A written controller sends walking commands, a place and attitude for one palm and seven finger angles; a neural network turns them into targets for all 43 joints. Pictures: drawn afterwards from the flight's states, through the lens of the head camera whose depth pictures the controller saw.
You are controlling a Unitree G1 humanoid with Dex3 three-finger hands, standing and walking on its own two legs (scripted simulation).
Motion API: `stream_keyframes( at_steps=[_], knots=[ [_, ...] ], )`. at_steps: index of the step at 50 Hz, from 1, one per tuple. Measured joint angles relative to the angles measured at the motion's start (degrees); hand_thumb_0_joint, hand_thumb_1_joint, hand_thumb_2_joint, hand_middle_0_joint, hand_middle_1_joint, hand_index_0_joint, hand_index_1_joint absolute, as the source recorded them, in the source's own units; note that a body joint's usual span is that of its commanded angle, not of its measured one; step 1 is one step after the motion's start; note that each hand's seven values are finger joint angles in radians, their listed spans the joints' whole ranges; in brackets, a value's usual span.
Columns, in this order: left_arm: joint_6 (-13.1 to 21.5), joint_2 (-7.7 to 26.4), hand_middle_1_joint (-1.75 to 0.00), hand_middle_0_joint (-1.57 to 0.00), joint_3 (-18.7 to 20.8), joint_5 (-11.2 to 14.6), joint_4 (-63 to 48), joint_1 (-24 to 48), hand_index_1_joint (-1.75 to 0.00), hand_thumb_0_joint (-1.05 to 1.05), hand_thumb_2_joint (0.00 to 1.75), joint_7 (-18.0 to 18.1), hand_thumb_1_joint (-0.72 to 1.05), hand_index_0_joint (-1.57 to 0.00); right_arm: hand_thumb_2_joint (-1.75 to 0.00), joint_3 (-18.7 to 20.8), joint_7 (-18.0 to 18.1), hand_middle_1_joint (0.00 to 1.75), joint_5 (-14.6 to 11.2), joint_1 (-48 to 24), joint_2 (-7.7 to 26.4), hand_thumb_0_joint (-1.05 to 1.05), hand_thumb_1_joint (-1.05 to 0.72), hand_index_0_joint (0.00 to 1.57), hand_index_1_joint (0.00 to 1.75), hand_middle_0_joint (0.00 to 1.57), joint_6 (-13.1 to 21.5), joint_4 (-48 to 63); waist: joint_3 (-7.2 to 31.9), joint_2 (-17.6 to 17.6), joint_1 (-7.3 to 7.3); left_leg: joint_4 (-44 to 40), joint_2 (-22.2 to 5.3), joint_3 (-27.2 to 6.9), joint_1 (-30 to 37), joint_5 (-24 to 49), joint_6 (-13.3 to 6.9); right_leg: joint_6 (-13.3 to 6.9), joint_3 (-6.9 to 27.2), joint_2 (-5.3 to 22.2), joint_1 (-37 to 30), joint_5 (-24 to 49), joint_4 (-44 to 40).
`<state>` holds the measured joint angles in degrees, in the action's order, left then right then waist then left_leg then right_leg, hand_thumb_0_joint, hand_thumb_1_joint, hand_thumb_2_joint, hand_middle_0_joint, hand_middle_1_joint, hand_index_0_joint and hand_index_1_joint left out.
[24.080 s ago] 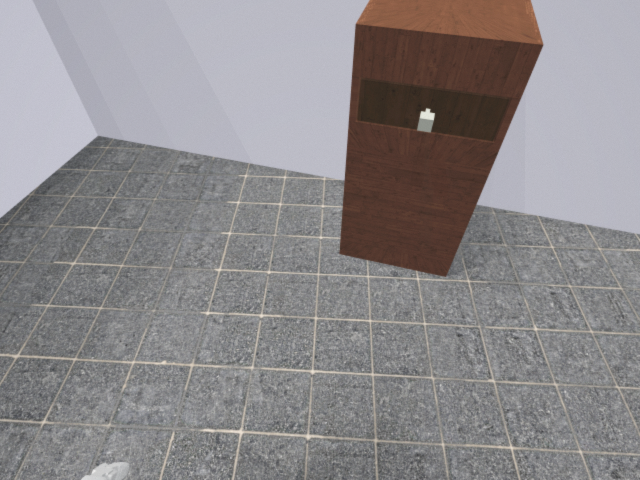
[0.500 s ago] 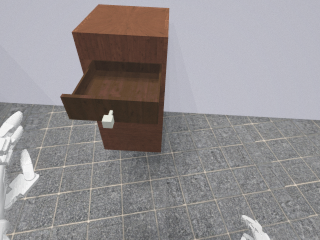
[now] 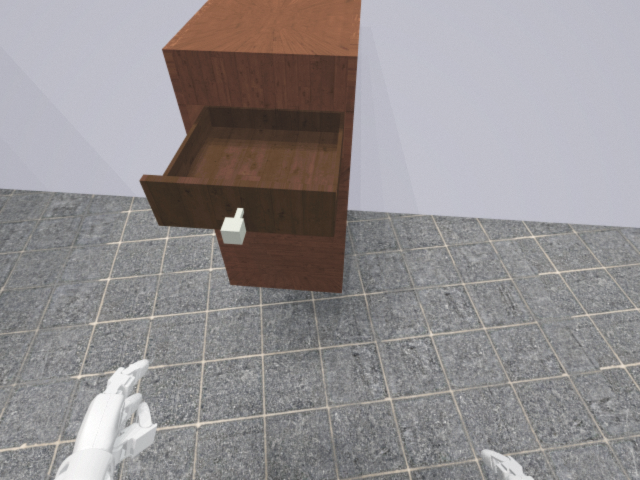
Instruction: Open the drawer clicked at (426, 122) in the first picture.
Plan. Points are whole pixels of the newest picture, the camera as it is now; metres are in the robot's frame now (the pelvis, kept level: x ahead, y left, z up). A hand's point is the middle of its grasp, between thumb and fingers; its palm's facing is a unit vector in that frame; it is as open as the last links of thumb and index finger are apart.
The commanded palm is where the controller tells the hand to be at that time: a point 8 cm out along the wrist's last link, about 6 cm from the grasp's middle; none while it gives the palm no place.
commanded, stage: let the arm hang, fingers relaxed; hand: left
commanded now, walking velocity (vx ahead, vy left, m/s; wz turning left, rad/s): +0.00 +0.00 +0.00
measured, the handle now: (236, 223) +0.59 +0.19 -0.07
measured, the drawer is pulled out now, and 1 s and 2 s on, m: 0.30 0.30 0.30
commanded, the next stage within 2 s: look to check the result in 0.94 s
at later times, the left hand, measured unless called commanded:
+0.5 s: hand out of the picture -0.04 +0.19 -0.15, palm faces -0.01 -0.97 -0.24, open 7.3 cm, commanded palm none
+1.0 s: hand out of the picture +0.01 +0.18 -0.16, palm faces -0.01 -0.98 -0.21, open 7.3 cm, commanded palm none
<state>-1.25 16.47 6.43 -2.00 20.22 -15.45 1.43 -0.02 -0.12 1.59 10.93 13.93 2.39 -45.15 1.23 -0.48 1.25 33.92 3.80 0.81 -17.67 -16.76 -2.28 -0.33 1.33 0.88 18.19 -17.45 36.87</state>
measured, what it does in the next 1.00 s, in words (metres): stands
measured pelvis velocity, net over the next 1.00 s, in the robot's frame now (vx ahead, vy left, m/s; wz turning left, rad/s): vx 0.00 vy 0.00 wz -0.03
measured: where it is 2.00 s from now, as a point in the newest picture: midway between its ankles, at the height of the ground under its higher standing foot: outside the picture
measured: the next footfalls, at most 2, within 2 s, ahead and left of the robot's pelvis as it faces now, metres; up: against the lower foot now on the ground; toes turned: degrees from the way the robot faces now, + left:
none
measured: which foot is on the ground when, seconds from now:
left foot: down 0.00-1.00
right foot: down 0.00-1.00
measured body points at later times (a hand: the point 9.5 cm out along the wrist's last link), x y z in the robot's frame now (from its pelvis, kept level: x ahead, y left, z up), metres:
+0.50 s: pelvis -0.01 +0.00 +0.02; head +0.01 -0.01 +0.47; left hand -0.04 +0.24 -0.13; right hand -0.04 -0.22 -0.15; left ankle +0.01 +0.10 -0.73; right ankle +0.00 -0.11 -0.73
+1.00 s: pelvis +0.00 +0.00 +0.02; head +0.01 -0.01 +0.47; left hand +0.02 +0.23 -0.14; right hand -0.03 -0.22 -0.15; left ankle +0.01 +0.10 -0.73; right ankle +0.00 -0.11 -0.73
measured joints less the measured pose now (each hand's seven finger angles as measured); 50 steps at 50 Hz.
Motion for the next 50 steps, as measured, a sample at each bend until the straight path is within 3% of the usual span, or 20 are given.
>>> stream_keyframes(
  at_steps=[3,6,11,16,25,37,50],
  knots=[
    [-2.5,-3.4,-0.3,-0.2,-4.1,0.4,16.8,1.2,-0.3,0.01,0.9,-0.9,0.91,-0.19,-0.9,-0.4,0.1,0.3,-0.2,-0.2,-1.3,0.01,-0.91,0.2,0.3,0.21,-1.5,-2.6,-2.0,0.2,0.6,-1.2,-1.3,-0.1,2.3,0.1,0.7,-0.4,0.0,-1.3,-2.5,-1.2,-1.9],
    [-2.4,-6.5,-0.3,-0.2,-6.9,1.0,27.6,-0.1,-0.3,0.01,0.9,-1.3,0.92,-0.2,-0.9,-0.8,0.4,0.3,-0.4,0.7,-2.6,0.01,-0.91,0.2,0.3,0.2,-2.2,-5.7,-3.8,-0.7,0.42,-3.9,-2.2,0.1,4.6,1.2,1.0,-0.7,0.2,-2.2,-5.0,0.7,-5.5],
    [-0.8,-5.4,-0.3,-0.21,-5.9,1.4,36.8,-1.3,-0.3,-0.01,0.9,-0.6,1.0,-0.21,-0.9,-1.0,1.0,0.3,-0.7,3.5,-4.1,0.0,-0.91,0.2,0.3,0.2,-3.1,-11.7,-5.7,-0.8,-1.4,-7.6,-3.1,-0.6,6.5,3.3,1.4,-1.1,-0.3,-3.0,-8.0,3.9,-11.4],
    [-0.3,-4.7,-0.3,-0.21,-6.1,1.5,42.5,-2.9,-0.3,0.0,0.9,-0.5,0.96,-0.2,-0.9,-0.6,1.4,0.3,-0.9,5.5,-4.5,0.0,-0.91,0.2,0.3,0.2,-3.5,-15.9,-6.2,0.5,-1.76,-9.8,-3.1,-0.7,7.6,4.6,1.2,-1.0,-0.3,-3.0,-9.3,5.4,-14.0],
    [0.4,-6.0,-0.3,-0.2,-6.5,1.6,46.0,-2.6,-0.3,0.01,0.9,0.0,0.92,-0.2,-0.9,-0.1,1.6,0.3,-0.9,6.9,-5.1,0.0,-0.91,0.2,0.3,0.2,-3.2,-19.4,-5.9,2.1,-1.21,-11.5,-2.6,0.0,8.6,5.7,0.9,-0.6,0.3,-2.4,-9.6,5.9,-14.4],
    [1.3,-8.1,-0.3,-0.2,-6.5,1.5,44.5,1.0,-0.3,0.01,0.9,0.1,0.91,-0.2,-0.9,0.3,1.5,0.3,-0.7,6.7,-6.4,0.0,-0.91,0.2,0.3,0.2,-2.6,-19.9,-4.5,1.3,-0.54,-11.3,-2.6,0.4,8.6,5.6,0.9,-0.6,0.7,-2.5,-9.2,5.8,-13.7],
    [1.3,-7.3,-0.3,-0.2,-5.9,1.4,44.6,1.5,-0.3,0.01,0.9,0.2,0.92,-0.2,-0.9,0.6,1.9,0.3,-0.7,5.9,-6.0,0.0,-0.91,0.2,0.3,0.2,-2.1,-19.5,-4.7,1.2,-0.52,-11.9,-2.6,0.5,9.0,5.6,0.9,-0.6,0.9,-2.4,-9.5,5.7,-14.1]
  ],
)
